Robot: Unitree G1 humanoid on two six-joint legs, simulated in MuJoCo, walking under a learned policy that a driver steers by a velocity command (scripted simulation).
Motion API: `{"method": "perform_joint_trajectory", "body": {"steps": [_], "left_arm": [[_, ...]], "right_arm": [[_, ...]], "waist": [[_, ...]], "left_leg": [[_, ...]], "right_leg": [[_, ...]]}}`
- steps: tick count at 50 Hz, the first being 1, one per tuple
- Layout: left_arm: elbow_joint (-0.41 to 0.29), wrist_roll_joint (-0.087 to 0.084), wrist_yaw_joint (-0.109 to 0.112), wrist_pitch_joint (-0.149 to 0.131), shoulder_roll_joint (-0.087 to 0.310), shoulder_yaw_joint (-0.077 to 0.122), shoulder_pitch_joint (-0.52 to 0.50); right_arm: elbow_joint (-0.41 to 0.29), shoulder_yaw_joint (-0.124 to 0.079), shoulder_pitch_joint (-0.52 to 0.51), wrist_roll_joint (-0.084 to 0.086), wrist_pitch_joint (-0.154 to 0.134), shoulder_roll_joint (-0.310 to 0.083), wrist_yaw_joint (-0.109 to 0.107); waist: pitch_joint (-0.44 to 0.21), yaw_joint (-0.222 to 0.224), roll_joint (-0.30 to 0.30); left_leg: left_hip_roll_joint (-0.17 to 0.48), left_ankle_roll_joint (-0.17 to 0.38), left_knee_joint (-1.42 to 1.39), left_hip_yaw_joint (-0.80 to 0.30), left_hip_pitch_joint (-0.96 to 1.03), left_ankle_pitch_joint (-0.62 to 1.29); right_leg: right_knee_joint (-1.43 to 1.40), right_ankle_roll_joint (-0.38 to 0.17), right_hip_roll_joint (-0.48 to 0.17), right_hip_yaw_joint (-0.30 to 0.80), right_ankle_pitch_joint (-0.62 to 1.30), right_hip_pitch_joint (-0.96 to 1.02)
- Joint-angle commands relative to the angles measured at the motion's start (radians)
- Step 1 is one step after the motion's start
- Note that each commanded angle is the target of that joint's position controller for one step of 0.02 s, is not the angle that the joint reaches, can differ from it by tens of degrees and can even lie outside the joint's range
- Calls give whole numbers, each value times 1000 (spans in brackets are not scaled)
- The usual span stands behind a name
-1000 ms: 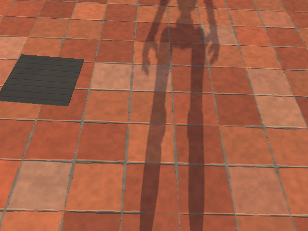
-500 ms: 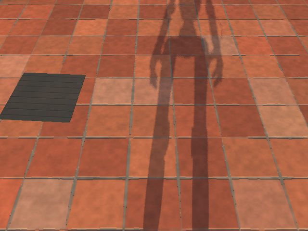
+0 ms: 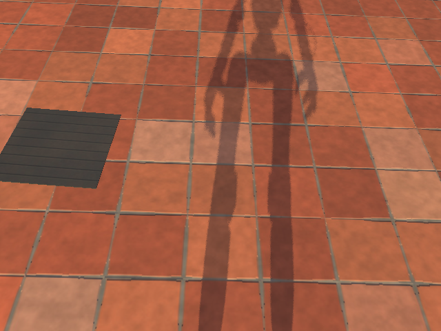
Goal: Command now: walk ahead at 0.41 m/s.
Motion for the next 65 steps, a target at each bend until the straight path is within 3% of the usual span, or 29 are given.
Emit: {"method": "perform_joint_trajectory", "body": {"steps": [1,3,6,11,14,17,19,20,21,22,23,24,26,28,31,36,38,41,44,45,46,47,48,50,52,55,59,62,65], "left_arm": [[-109,1,-23,-35,31,5,-126],[-101,7,-28,-20,31,9,-99],[-134,3,-30,-1,33,13,-179],[-233,-10,-34,2,7,-6,-425],[-263,-16,-30,1,19,-8,-478],[-245,-15,-13,-10,61,11,-366],[-156,-10,2,-25,103,40,-87],[-124,15,12,-30,173,62,65],[-131,32,7,-27,247,79,86],[-136,-12,-4,-16,214,76,7],[-155,-24,-6,-19,155,58,-110],[-160,-22,-10,-30,94,43,-159],[-131,-16,-1,-47,30,20,-148],[-106,-16,6,-63,40,16,-89],[-94,-18,6,-70,84,19,-33],[-84,-21,4,-66,79,9,59],[-71,-20,9,-66,72,2,92],[-51,-11,17,-58,69,-5,125],[-55,-8,29,-56,92,1,72],[-56,-22,30,-54,100,3,53],[-77,-38,33,-57,75,-6,68],[-57,-86,36,-45,-26,-22,242],[-26,-69,44,-25,39,0,245],[-63,-15,35,-11,33,4,73],[-64,5,22,15,15,7,47],[-33,-4,24,52,-36,-5,84],[-40,-6,42,81,-1,-9,-13],[-36,-9,39,79,-1,-16,-46],[-22,0,44,56,4,-25,-25]], "right_arm": [[-2,-11,114,1,-6,-101,-4],[13,6,132,4,-22,-65,-9],[46,15,214,7,-32,-65,-14],[54,28,242,6,-35,-60,-16],[65,26,259,5,-39,-77,-21],[64,17,217,2,-42,-106,-25],[58,10,184,4,-32,-125,-25],[36,18,191,10,-30,-95,-19],[20,35,312,38,-24,27,-4],[15,7,233,20,-19,-79,-4],[-27,1,124,13,-22,-92,-2],[-39,1,72,7,-27,-83,0],[-32,2,93,-14,-7,-43,8],[-35,3,97,-19,14,-16,17],[-86,1,-28,-21,33,-32,25],[-164,11,-253,-3,31,-32,31],[-172,19,-291,1,27,-17,27],[-167,23,-298,3,15,-18,14],[-104,4,-118,-5,-7,-70,-4],[-64,-4,-5,-16,-24,-86,-9],[-33,-19,121,-38,-37,-153,-16],[-29,-30,161,-34,-30,-210,-11],[-42,-20,140,17,-19,-167,0],[-71,7,-55,20,-5,-71,-10],[-57,30,-84,16,-3,-18,-25],[-42,33,-73,3,-11,-49,-24],[-32,29,-46,-3,9,-83,-22],[-27,25,-47,6,36,-87,-24],[-13,26,-14,15,55,-69,-26]], "waist": [[129,-15,59],[96,6,78],[92,3,99],[138,-34,119],[139,-38,131],[64,31,137],[-76,148,120],[-174,192,50],[-277,106,-162],[-239,105,-35],[-75,64,-13],[-1,42,44],[29,-22,39],[30,-40,24],[69,-33,10],[94,25,-7],[96,39,-9],[68,48,-43],[-2,-33,-65],[-45,-91,-32],[-155,-112,32],[-342,-57,247],[-393,-50,106],[-136,-13,77],[-58,34,94],[-80,68,106],[-57,35,152],[-3,30,144],[58,27,72]], "left_leg": [[312,119,-410,-464,184,-134],[258,96,-404,-334,193,97],[235,96,-381,-231,242,384],[196,90,-394,-140,194,558],[218,88,-384,-124,226,669],[236,72,-215,-94,306,1020],[208,52,124,-66,260,1017],[165,44,408,-43,71,694],[-33,8,815,-26,-286,-172],[-13,29,895,-156,-383,-159],[47,36,855,-153,-431,-55],[80,35,793,-150,-396,7],[118,17,696,-150,-285,32],[123,-3,641,-131,-267,34],[148,-31,533,-97,-365,118],[132,-57,246,-39,-408,285],[98,-52,151,-5,-367,317],[48,-29,76,14,-294,306],[-7,18,-25,-3,-110,258],[10,33,-144,-12,32,415],[179,62,-67,-140,281,832],[491,270,12,-455,548,1384],[471,296,-15,-481,498,1380],[370,237,-161,-352,215,957],[286,166,-230,-240,41,846],[240,133,-248,-169,-42,768],[224,110,-314,-206,-79,252],[222,89,-359,-250,-143,-95],[193,12,-348,-268,-209,-214]], "right_leg": [[166,-20,-74,30,149,-434],[129,2,-72,0,198,-394],[79,24,-60,-44,239,-455],[-217,37,-23,-113,355,-404],[-339,5,3,-139,378,-318],[-379,-56,57,-145,311,-159],[-471,-97,77,-130,317,140],[-494,-141,-106,72,162,370],[-601,-294,-411,615,70,595],[-716,-294,-378,714,-68,514],[-745,-254,-351,542,-81,361],[-781,-222,-309,434,43,229],[-804,-165,-230,269,240,86],[-812,-158,-206,195,362,60],[-851,-154,-184,129,392,67],[-852,-115,-144,51,551,147],[-803,-94,-137,7,770,186],[-700,-76,-143,-19,981,264],[-497,-54,-147,-2,1114,314],[-347,-31,-117,-23,1016,280],[-137,-5,-77,-38,678,116],[211,32,87,-79,-172,-112],[284,35,72,68,-208,-126],[232,51,14,64,-89,-183],[99,64,-17,60,-24,-83],[-48,78,0,22,4,37],[-235,75,-7,-1,33,50],[-345,66,-8,-16,94,87],[-568,45,-59,39,197,173]]}}
Velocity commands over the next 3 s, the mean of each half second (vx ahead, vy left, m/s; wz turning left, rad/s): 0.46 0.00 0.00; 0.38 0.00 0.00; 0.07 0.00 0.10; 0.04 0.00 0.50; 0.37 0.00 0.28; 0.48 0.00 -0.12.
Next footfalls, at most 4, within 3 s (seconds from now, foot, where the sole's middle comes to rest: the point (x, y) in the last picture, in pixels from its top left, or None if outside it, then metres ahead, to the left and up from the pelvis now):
0.40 right None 0.38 -0.07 -0.77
0.92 left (190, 284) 0.66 0.09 -0.77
1.30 right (253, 302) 0.61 -0.10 -0.77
2.02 right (247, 292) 0.64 -0.09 -0.77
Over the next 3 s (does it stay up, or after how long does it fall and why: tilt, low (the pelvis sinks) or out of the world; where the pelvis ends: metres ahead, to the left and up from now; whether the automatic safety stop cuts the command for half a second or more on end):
stays up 0.93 0.22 -0.02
